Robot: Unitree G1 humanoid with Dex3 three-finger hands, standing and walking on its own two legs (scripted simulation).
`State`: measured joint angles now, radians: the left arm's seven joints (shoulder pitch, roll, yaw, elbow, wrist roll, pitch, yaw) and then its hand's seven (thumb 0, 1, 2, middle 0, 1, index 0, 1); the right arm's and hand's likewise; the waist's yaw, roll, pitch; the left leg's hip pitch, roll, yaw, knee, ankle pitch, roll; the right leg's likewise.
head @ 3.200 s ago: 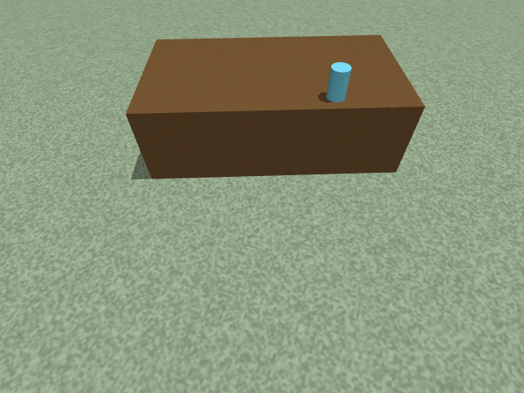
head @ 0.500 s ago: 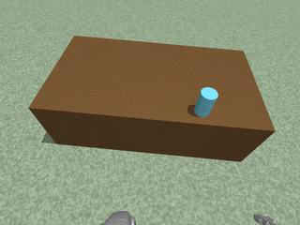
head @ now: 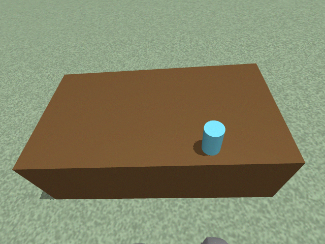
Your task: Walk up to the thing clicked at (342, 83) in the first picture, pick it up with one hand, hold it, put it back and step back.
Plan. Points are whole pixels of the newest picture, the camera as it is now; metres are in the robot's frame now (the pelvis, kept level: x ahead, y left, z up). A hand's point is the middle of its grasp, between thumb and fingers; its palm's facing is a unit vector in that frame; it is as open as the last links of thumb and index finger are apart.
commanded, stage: walk up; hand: right
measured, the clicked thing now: (212, 138) +0.56 -0.17 -0.26
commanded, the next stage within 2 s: none
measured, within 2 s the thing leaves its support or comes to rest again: neither
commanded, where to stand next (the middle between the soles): +0.15 +0.03 m, yaw +1 degrees
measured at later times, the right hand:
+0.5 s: hand (259, 219) +0.20 -0.23 -0.13, palm faces -0.09 +0.92 -0.39, open 7.4 cm
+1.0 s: hand (256, 229) +0.18 -0.22 -0.14, palm faces -0.06 +0.95 -0.31, open 7.4 cm
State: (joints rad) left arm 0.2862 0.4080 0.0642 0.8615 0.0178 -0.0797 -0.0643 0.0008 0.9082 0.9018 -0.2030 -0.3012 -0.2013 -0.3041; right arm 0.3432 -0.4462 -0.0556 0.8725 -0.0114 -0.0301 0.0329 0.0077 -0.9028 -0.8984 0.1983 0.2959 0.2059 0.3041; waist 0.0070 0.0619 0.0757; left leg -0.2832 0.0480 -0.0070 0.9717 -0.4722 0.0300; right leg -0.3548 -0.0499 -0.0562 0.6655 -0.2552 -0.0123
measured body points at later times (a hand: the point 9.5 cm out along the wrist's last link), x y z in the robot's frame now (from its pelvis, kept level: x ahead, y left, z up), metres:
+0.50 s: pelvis +0.08 +0.02 +0.00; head +0.12 +0.05 +0.45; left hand +0.14 +0.33 -0.13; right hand +0.20 -0.28 -0.11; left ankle +0.16 +0.12 -0.72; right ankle +0.06 -0.12 -0.69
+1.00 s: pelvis +0.09 +0.03 +0.02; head +0.10 +0.03 +0.47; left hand +0.14 +0.34 -0.11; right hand +0.18 -0.27 -0.12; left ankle +0.16 +0.12 -0.72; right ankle +0.07 -0.12 -0.72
